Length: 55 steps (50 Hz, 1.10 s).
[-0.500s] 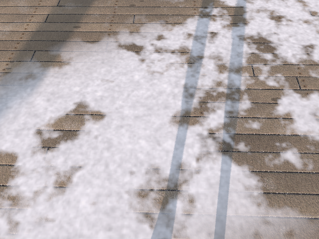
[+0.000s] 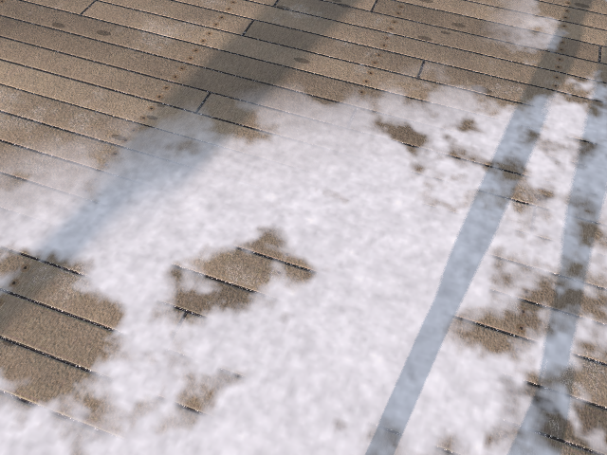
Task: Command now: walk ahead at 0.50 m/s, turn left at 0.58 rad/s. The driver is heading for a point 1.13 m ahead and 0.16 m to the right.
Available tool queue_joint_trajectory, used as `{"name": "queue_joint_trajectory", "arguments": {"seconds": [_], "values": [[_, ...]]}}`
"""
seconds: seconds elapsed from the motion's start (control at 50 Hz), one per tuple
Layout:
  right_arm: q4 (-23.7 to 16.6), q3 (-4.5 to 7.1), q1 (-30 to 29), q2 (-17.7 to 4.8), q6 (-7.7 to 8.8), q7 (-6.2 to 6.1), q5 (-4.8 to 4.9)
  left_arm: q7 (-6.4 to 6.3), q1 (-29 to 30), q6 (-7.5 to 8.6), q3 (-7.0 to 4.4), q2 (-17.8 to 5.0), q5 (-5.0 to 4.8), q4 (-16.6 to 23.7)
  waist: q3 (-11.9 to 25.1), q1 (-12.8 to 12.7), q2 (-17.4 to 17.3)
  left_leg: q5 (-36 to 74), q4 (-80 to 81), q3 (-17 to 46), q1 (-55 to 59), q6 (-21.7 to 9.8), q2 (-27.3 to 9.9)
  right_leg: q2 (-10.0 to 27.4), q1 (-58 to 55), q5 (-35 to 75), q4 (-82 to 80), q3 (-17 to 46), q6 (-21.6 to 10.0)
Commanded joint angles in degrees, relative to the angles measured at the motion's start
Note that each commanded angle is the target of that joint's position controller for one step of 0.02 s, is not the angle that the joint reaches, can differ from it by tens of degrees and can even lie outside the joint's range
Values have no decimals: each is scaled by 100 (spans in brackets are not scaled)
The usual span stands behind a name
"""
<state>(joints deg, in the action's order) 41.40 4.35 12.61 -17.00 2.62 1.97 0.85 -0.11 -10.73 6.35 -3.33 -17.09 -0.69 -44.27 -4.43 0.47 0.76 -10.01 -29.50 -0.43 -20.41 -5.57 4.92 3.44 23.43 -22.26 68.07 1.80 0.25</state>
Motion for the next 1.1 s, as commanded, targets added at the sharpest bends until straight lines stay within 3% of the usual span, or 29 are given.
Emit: {"name": "queue_joint_trajectory", "arguments": {"seconds": [0.02, 0.08, 0.16, 0.26, 0.32, 0.36, 0.38, 0.4, 0.42, 0.44, 0.46, 0.48, 0.5, 0.54, 0.58, 0.68, 0.74, 0.78, 0.82, 0.84, 0.86, 0.88, 0.9, 0.92, 0.94, 0.96, 1.0, 1.02, 1.1], "values": [[-478, 174, 5, -689, 136, -77, -46, -15, -36, 50, -198, -713, 124, 463, 797, -111, -250, 1316, 1578, 2240, 1461, -1215, -1538, 335, 1196, 435, -497, 308, 79], [-380, 201, 192, -831, 153, -192, -20, -9, 221, -76, -112, -453, 151, 541, 583, -74, -243, 1809, 1724, 1633, 1013, -1133, -1360, 275, 1217, 1127, -1414, 112, 320], [-202, 162, 510, -789, 126, -259, -9, 83, 983, -35, 8, -229, 104, 676, 410, 304, -482, 1200, 1737, 1081, 760, -721, -1011, 34, 719, 2835, -3112, -44, 338], [74, 155, 940, -856, 119, -238, -18, 225, 1494, 41, -5, -406, 3, 833, 136, 547, -544, 1002, 1532, 1336, 1771, -672, -1578, -14, 1171, 2788, -3791, -44, -9], [185, 183, 952, -931, 58, -271, -36, 306, 1321, 49, -28, -492, -21, 854, 155, 385, -610, 2155, 1147, 1225, 2451, -509, -1812, -114, 1203, 1965, -3903, -142, -347], [140, 176, 716, -968, 5, -302, -63, 291, 334, 37, -176, -738, -5, 589, 826, -181, -600, 4229, -11, 779, 2457, -303, -1525, -522, -184, 1879, -4037, -475, -645], [46, 111, 651, -862, -10, -337, -114, 268, -518, 16, -268, -972, 27, 404, 1477, -573, -392, 4019, -1211, 517, 1821, -120, -1296, -209, -1594, 2204, -3879, -21, -912], [-138, -12, 1204, -489, 77, -324, -193, 261, -1110, -4, -397, -1518, 70, 384, 2271, -425, 764, 1713, -3324, 185, -178, 325, -542, 1033, -3692, 1929, -3900, 2293, -1756], [-117, -79, 1253, -391, 193, -275, -156, 297, -1323, -43, -348, -1239, -81, 241, 2507, -469, 1541, -2015, -4474, 502, -1674, 551, 66, 1601, -4541, 719, -4916, 4353, -2249], [-250, -11, 734, -790, 312, -199, 10, 271, -1073, -70, -246, -922, -124, 305, 1774, -592, 922, -1843, -4793, 879, -2352, 467, -326, 1507, -4149, -139, -5134, 4054, -1958], [-391, -22, 198, -807, 396, -159, 85, 235, -766, -112, -211, -803, -42, 410, 1151, -575, 406, -1410, -4593, 769, -2420, 405, -562, 1286, -3373, 30, -5223, 3346, -1759], [-458, -28, -68, -744, 447, -154, -11, 226, -529, -137, -177, -733, 21, 450, 640, -408, -20, -1132, -4095, 676, -2320, 403, -738, 1057, -2562, 621, -5346, 2831, -1667], [-467, 10, -60, -752, 444, -174, -135, 202, -391, -129, -137, -629, 57, 498, 554, -231, -33, -887, -3622, 679, -1992, 437, -904, 872, -2113, 1213, -5429, 2495, -1603], [-480, 4, 117, -627, 391, -188, -198, 158, -305, -149, -133, -633, 46, 557, 573, -29, 241, -771, -3107, 594, -1605, 592, -956, 639, -1687, 1957, -5572, 2156, -1639], [-528, -34, 30, -504, 321, -221, -201, 93, -382, -150, -174, -750, 7, 532, 533, -8, 281, -600, -2575, 449, -1552, 777, -922, 544, -1356, 2452, -5633, 1830, -1680], [-769, -143, -1032, -246, 352, -199, -157, -50, -799, -256, -253, -926, -80, 365, 419, -380, 332, 1254, -599, 345, -906, 974, -566, 111, -840, 2366, -5520, 1335, -1284], [-880, -113, -1442, -333, 412, -133, -69, -85, -1121, -342, -257, -898, -117, 261, 429, -511, 376, 1415, -71, 445, -695, 934, -409, 224, -1127, 2055, -5231, 1687, -1194], [-900, -53, -1473, -467, 458, -99, -44, -109, -1167, -392, -261, -870, -113, 255, 449, -448, 452, 1097, 216, 569, -595, 829, -390, 355, -1509, 1910, -4924, 2052, -1113], [-824, 26, -1130, -608, 507, -101, -26, -116, -1038, -430, -280, -870, -91, 296, 517, -202, 617, 719, 420, 534, -101, 625, -408, 405, -1630, 2126, -4543, 2271, -999], [-706, 108, -632, -742, 529, -136, -55, -101, -947, -431, -242, -751, -73, 347, 781, 75, 593, 762, 635, 482, 690, 441, -481, 184, -1495, 2414, -4061, 2148, -849], [-630, 196, 167, -993, 547, -188, -154, -69, -860, -405, -135, -467, -6, 463, 1504, 466, 293, 607, 418, 1068, 2081, 76, -1210, -96, -946, 2108, -2792, 1809, -662], [-483, 328, 858, -1464, 464, -217, -236, -70, -1554, -347, -7, -72, -91, 584, 2417, 378, -1137, -276, 534, 3212, 4205, -804, -2527, -914, 926, 187, -892, 947, -244], [-402, 274, 969, -1152, 405, -171, -93, -74, -1658, -322, -18, -401, -136, 613, 2388, 357, -1733, -1441, 999, 4549, 4252, -999, -2979, -644, 1890, -1172, 113, 831, -159], [-433, 163, 714, -756, 381, -173, -68, -69, -1255, -336, -132, -803, -148, 567, 1538, 447, -1033, -1802, 1171, 3914, 3520, -778, -2700, -377, 2164, -706, 482, 894, -118], [-431, 105, 482, -605, 347, -170, -108, -70, -866, -358, -138, -802, -92, 623, 1005, 408, -592, -1309, 1251, 3128, 2808, -605, -2420, -206, 2080, -271, 481, 676, -80], [-359, 60, 300, -494, 333, -146, -136, -54, -617, -347, -134, -707, -29, 700, 589, 304, -460, -701, 1425, 2598, 2168, -581, -2169, -88, 1992, 5, 212, 617, -61], [-273, 12, 127, -374, 358, -125, -175, -2, -608, -364, -120, -511, -53, 721, 361, 69, -697, -43, 1721, 1920, 1469, -552, -1851, 100, 1568, 264, -220, 548, -60], [-222, 17, 122, -371, 378, -112, -141, 17, -633, -377, -93, -396, -61, 710, 373, 16, -727, 191, 1826, 1705, 1338, -603, -1797, 116, 1461, 293, -427, 476, -48], [-13, 111, 175, -708, 400, -115, -49, 80, -84, -329, 40, -173, 47, 873, 323, 45, -519, 1005, 2090, 1056, 1233, -752, -1783, 253, 1401, 1106, -1761, 232, 21]]}}
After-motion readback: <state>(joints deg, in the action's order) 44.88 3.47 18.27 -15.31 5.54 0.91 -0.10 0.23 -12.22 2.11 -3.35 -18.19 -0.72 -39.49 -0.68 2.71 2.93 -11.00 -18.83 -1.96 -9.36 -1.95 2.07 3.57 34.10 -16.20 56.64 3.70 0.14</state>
